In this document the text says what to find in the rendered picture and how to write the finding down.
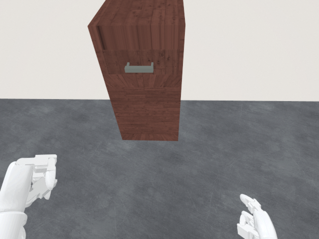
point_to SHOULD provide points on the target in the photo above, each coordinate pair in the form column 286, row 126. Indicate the robot left hand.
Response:
column 15, row 192

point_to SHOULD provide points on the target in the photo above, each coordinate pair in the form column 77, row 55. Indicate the handle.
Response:
column 139, row 69

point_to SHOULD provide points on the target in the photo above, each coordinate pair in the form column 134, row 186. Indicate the robot left forearm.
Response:
column 11, row 225

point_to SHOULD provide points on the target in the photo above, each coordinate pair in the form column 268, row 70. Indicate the robot right hand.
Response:
column 257, row 226

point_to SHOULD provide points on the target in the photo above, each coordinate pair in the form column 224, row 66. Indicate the cabinet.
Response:
column 146, row 107

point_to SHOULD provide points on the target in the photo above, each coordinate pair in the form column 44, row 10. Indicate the drawer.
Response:
column 165, row 61

